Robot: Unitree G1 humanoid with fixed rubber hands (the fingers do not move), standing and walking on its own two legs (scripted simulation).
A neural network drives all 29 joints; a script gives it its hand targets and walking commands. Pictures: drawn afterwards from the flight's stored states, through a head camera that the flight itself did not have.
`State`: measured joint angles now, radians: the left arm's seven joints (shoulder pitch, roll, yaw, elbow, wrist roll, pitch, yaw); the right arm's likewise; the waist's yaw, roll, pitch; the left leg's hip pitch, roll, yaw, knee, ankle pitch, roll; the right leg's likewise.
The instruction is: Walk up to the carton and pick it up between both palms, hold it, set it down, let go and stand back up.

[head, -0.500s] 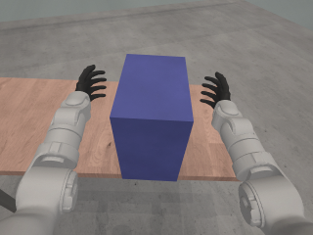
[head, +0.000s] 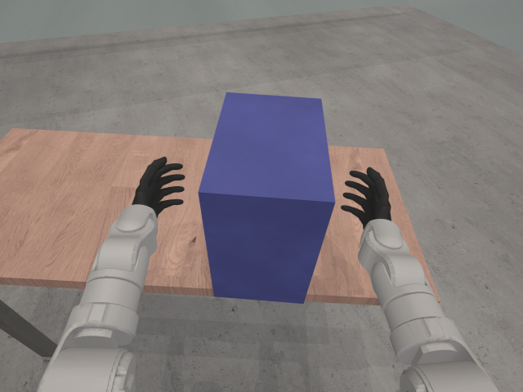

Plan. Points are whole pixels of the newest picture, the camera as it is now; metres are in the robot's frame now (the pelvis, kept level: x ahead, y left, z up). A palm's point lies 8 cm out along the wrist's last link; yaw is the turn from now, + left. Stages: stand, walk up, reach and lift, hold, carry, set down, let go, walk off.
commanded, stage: set down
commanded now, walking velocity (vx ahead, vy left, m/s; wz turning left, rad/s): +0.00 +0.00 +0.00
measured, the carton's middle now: (265, 200) +0.47 +0.01 +0.03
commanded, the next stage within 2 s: let go in 1.96 s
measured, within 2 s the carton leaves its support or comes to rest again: neither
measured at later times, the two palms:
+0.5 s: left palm (142, 266) +0.31 +0.21 +0.03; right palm (377, 276) +0.31 -0.16 +0.03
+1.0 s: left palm (134, 321) +0.25 +0.22 -0.03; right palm (379, 327) +0.25 -0.17 -0.03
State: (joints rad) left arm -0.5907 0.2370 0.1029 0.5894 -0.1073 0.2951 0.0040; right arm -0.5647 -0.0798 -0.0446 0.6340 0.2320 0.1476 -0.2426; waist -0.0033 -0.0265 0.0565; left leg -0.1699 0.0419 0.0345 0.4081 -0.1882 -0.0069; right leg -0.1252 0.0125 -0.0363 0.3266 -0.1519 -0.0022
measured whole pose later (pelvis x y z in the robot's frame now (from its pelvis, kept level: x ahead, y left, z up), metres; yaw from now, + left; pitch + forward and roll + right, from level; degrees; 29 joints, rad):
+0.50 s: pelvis +0.01 +0.00 +0.00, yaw +0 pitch -3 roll -1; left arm -0.22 0.20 0.04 0.47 -0.13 0.04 -0.02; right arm -0.16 -0.03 -0.02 0.47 0.14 -0.07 -0.19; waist 0.02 -0.03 0.07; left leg -0.14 0.03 0.03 0.40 -0.20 -0.01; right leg -0.11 0.00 -0.03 0.35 -0.18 0.00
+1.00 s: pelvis +0.02 +0.01 +0.00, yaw +0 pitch -2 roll -1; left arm 0.02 0.23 -0.06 0.63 -0.16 -0.31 -0.01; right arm 0.00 -0.05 0.00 0.72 0.12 -0.38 -0.10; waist 0.01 -0.02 0.05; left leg -0.17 0.03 0.03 0.47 -0.26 0.00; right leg -0.14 0.01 -0.02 0.41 -0.23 0.00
